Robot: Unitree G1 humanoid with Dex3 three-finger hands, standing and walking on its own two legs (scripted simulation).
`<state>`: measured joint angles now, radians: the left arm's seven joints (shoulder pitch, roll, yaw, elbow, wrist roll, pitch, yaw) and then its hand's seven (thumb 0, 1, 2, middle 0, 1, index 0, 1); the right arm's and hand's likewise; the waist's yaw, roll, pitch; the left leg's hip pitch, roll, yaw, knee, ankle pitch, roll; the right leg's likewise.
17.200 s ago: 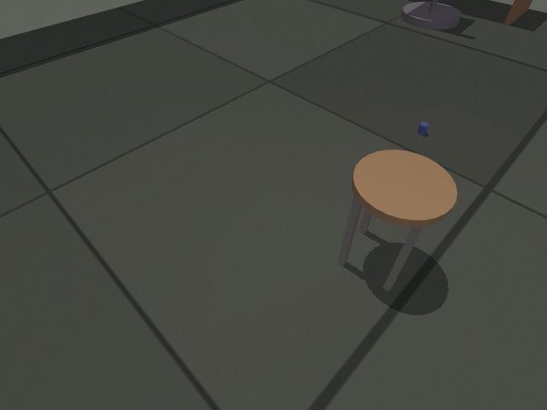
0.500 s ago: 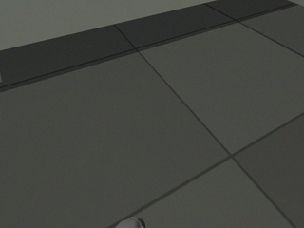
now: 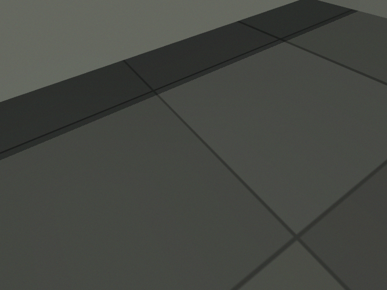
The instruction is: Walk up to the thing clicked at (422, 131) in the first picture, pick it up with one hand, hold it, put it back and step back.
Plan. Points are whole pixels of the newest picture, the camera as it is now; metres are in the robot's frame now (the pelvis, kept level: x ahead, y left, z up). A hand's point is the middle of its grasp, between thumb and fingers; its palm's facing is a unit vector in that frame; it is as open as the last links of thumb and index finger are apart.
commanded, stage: walk up
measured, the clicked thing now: out of the picture -0.31 -1.27 -0.72
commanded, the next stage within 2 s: none
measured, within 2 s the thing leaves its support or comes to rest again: neither
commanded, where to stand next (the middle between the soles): +0.41 +0.03 m, yaw -2 degrees
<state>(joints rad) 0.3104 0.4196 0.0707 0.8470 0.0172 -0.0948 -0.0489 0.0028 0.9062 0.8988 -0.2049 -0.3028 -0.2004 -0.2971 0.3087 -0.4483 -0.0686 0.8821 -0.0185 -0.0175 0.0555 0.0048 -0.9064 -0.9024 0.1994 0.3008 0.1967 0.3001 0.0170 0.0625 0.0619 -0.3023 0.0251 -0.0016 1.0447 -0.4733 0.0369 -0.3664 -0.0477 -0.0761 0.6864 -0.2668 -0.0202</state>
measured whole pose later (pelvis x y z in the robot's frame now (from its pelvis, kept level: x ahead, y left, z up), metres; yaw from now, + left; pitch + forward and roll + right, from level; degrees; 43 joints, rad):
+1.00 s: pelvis +0.40 +0.11 +0.00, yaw -43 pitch -3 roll -1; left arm 0.22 0.36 0.02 0.71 0.03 0.02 0.02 0.00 0.90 0.90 -0.21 -0.30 -0.20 -0.30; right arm 0.13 -0.41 -0.06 0.73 0.00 0.05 0.07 0.01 -0.91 -0.90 0.20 0.30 0.20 0.30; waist 0.01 0.07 0.18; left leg -0.50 0.08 -0.08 1.01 -0.40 -0.03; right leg -0.41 0.03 0.08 0.65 -0.19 0.01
